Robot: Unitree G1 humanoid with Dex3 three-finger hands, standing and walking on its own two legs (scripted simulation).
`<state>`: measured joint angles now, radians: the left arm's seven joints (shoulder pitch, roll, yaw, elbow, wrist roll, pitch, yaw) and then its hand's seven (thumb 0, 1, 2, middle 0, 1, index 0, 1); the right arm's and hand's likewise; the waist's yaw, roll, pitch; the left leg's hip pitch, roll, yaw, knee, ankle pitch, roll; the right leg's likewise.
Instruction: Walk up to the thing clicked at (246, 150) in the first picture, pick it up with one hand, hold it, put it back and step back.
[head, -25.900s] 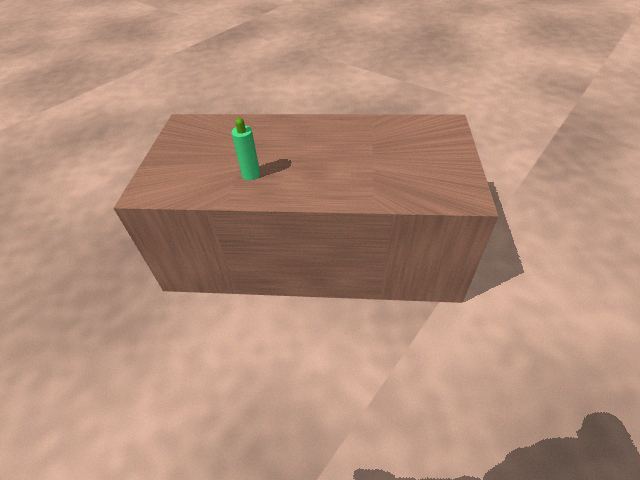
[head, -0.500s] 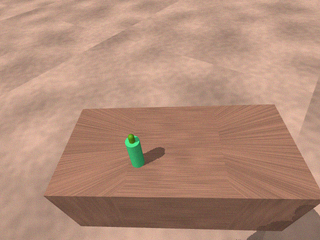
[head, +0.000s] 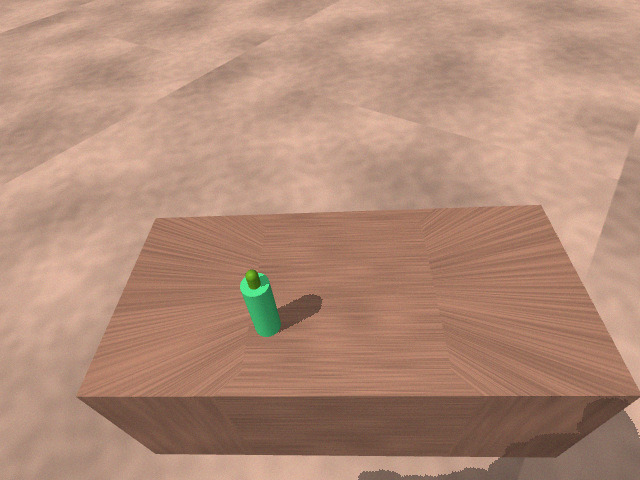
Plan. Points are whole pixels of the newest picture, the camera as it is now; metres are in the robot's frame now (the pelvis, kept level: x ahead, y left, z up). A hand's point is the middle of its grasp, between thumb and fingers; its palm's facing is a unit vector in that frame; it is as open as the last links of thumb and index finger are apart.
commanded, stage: stand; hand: left
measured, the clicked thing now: (260, 301) +0.53 +0.19 -0.23
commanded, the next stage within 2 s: step back in 0.90 s
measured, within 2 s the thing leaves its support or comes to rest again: neither
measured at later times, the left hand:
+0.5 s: hand out of the picture +0.08 +0.25 -0.15, palm faces +0.00 -0.94 -0.35, open 7.4 cm
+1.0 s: hand out of the picture +0.08 +0.26 -0.16, palm faces +0.01 -0.93 -0.36, open 7.4 cm
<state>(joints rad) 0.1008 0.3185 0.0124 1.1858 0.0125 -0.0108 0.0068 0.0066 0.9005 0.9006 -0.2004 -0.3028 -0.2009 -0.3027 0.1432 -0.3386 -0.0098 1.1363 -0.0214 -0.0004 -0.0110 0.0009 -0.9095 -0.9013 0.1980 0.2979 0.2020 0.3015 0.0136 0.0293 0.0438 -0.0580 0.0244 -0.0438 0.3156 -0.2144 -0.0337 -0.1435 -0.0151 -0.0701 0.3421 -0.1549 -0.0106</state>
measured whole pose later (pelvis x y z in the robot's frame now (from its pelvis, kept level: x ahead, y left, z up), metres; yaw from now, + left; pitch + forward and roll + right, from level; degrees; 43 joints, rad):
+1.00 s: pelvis -0.01 +0.00 +0.00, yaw -1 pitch -2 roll +0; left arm 0.09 0.34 0.05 1.09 -0.01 0.00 0.00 0.01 0.90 0.90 -0.20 -0.30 -0.20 -0.30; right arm 0.10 -0.37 -0.02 1.08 0.00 0.02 0.00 0.00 -0.91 -0.90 0.20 0.30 0.20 0.30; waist 0.00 0.02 0.11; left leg -0.17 0.02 -0.02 0.49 -0.25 0.00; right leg -0.21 -0.02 -0.05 0.41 -0.17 -0.02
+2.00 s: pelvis -0.25 +0.07 -0.03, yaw -3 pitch -3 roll +1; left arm 0.11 0.39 0.07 0.78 0.02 0.07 0.02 0.01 0.90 0.90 -0.20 -0.30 -0.20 -0.30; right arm 0.15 -0.38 -0.05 0.89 -0.03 0.03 -0.01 0.00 -0.91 -0.90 0.20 0.30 0.20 0.30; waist 0.02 -0.04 0.19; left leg -0.26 -0.06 -0.02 0.64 -0.33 0.03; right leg -0.41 0.01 0.07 0.80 -0.42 0.00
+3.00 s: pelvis -0.60 +0.03 -0.03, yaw -6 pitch -2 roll -2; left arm 0.19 0.36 0.06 0.89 0.03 0.03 0.00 0.01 0.90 0.90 -0.20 -0.30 -0.20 -0.30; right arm 0.08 -0.41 -0.05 0.84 -0.03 0.06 -0.02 0.00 -0.91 -0.90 0.20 0.30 0.20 0.30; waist 0.03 0.06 0.15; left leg -0.48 0.04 -0.08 0.76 -0.36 0.00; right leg -0.23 0.04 0.02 0.66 -0.40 -0.01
